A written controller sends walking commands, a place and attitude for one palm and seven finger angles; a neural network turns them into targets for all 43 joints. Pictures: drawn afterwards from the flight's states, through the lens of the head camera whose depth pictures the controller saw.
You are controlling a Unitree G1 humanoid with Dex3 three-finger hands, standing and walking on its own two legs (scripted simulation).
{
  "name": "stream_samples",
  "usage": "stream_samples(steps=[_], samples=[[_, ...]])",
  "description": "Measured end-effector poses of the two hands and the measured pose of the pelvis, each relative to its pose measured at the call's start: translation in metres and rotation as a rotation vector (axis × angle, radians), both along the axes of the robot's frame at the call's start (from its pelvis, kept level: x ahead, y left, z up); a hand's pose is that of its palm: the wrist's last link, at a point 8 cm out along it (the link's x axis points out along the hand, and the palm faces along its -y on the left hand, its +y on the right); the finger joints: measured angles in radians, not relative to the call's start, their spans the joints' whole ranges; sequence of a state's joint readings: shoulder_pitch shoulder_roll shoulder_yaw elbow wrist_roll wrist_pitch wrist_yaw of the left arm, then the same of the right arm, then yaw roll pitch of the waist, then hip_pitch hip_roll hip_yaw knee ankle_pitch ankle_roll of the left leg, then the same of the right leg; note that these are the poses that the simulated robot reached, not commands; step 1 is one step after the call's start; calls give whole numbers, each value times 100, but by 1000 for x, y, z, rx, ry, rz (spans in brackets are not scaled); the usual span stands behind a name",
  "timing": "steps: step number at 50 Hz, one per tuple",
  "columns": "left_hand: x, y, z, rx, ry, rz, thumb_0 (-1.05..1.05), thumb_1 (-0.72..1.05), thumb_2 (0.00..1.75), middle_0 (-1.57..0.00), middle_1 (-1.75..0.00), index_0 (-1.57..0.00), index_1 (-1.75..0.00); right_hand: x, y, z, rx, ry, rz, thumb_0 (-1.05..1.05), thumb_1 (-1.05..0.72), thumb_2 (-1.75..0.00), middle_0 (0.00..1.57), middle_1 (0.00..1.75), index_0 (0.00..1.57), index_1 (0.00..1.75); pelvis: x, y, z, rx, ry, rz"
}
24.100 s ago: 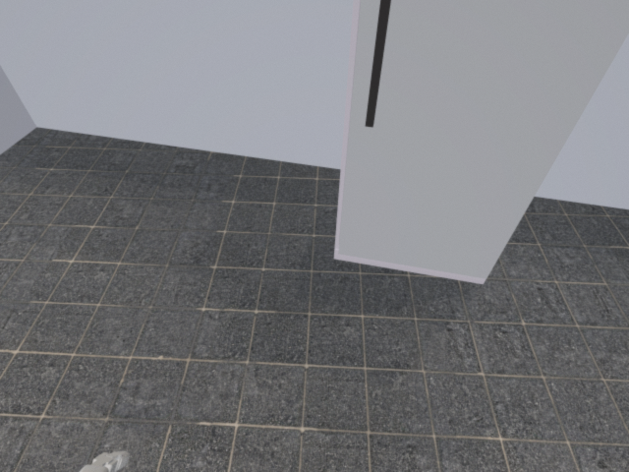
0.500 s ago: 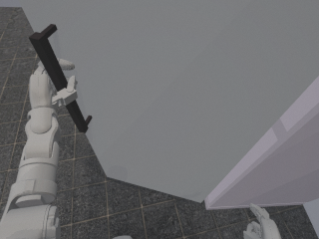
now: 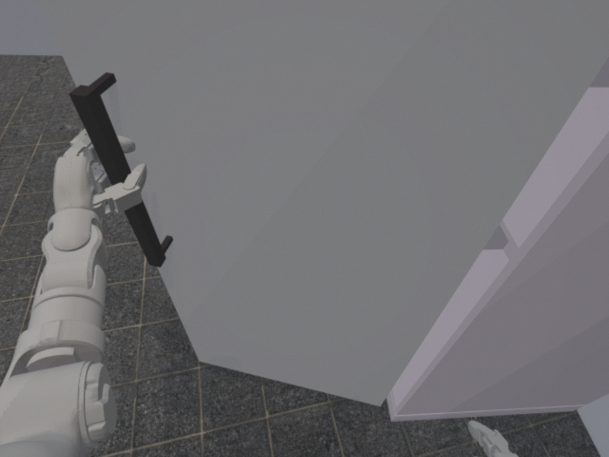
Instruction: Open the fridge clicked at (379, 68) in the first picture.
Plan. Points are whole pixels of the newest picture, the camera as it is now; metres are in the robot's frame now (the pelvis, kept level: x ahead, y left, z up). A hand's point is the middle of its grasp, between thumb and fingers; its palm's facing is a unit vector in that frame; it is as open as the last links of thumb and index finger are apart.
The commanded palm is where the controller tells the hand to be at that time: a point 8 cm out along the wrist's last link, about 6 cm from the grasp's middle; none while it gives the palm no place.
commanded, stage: loosen the grip on the handle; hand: left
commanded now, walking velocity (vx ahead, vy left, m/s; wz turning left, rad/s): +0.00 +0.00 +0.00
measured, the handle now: (136, 186) +0.46 +0.27 +0.10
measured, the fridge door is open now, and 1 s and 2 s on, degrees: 74 73 73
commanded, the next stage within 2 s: slip the hand off the handle in 0.44 s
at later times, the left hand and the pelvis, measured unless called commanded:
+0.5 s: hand (133, 192) +0.43 +0.25 +0.12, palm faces +0.33 -0.92 -0.19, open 14.2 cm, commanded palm +0.38 +0.29 +0.13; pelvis +0.00 +0.00 -0.01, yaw -5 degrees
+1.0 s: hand (79, 194) +0.42 +0.33 +0.11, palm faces +0.38 -0.91 -0.19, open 14.7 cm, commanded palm +0.38 +0.36 +0.12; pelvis +0.05 +0.02 -0.01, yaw -3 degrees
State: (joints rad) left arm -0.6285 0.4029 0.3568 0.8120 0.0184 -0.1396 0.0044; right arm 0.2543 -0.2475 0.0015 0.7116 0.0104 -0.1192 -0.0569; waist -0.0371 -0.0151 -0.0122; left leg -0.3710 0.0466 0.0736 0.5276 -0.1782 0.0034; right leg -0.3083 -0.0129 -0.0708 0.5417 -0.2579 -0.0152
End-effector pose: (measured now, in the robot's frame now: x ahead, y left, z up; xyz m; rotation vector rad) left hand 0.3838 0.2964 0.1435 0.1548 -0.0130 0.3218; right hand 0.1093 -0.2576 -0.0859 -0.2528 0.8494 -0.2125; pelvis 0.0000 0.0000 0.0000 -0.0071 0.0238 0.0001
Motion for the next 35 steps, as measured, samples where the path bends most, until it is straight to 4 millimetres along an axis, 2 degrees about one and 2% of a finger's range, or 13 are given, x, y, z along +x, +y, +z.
stream_samples(steps=[4,8,14,18,21,24,29,35], samples=[[-4,-1,2,63,-18,21,-2,32,60,-45,-139,-42,-138,-26,-17,-5,-30,12,-19,1,-90,-90,21,30,20,30,-13,-1,-6,-1,10,2],[-3,-5,-2,108,-38,-7,-1,0,46,-44,-138,-40,-137,-55,-26,-12,-47,71,-45,1,-90,-90,20,30,20,30,-23,-3,-11,4,28,-19],[6,-4,-15,68,-39,-14,0,-35,29,-40,-134,-38,-133,-90,-27,-20,-54,151,-97,1,-90,-90,20,30,20,30,-28,-5,-16,2,63,-54],[6,-2,-15,98,-62,-9,0,-46,24,-37,-129,-38,-130,-97,-21,-24,-42,165,-128,1,-90,-90,20,30,20,30,-21,-3,-17,-5,72,-76],[4,-2,-15,92,-78,-5,-1,-51,22,-35,-126,-35,-126,-91,-14,-28,-27,160,-134,1,-90,-90,20,30,20,30,-12,0,-16,-10,66,-81],[4,-1,-16,74,-84,2,-1,-53,21,-34,-124,-32,-122,-74,-6,-28,-14,138,-130,1,-90,-90,20,30,20,30,-2,2,-14,-11,64,-83],[6,4,-17,74,-79,3,-1,-55,20,-34,-122,-32,-120,-32,5,-24,-4,75,-91,1,-90,-90,20,30,20,30,14,6,-12,-11,71,-81],[8,31,-21,58,-52,70,-1,-55,20,-31,-119,-31,-119,18,11,-15,-11,8,-48,1,-90,-90,21,30,20,30,28,9,-12,-10,93,-77]])
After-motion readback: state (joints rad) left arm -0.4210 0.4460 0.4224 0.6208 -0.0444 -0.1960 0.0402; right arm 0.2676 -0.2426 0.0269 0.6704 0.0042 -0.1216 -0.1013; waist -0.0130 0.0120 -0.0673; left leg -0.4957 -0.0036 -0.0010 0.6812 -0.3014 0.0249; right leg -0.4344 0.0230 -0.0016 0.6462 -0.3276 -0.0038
